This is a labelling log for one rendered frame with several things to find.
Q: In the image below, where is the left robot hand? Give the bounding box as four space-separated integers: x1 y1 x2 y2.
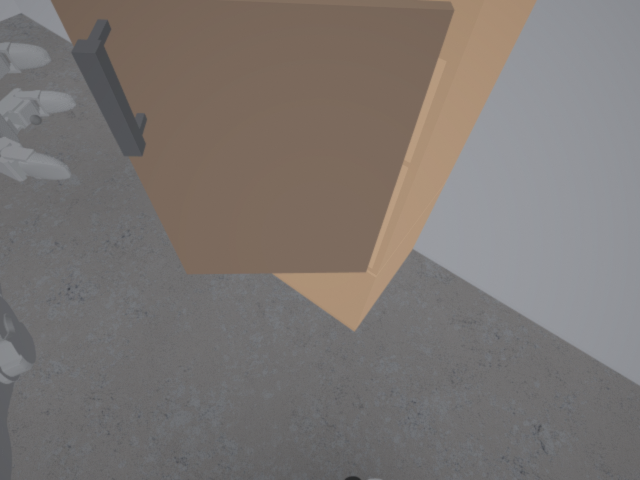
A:
0 42 76 182

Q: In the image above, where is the robot left upper arm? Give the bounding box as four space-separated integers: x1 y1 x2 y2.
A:
0 296 36 480

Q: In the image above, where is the cupboard door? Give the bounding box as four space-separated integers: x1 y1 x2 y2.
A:
51 0 454 274

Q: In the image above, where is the handle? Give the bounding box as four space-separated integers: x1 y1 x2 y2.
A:
71 19 147 156

